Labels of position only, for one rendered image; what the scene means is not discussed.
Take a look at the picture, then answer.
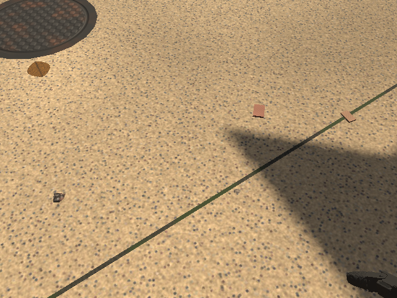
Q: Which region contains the right robot hand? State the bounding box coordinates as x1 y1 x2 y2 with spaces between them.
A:
347 271 397 298

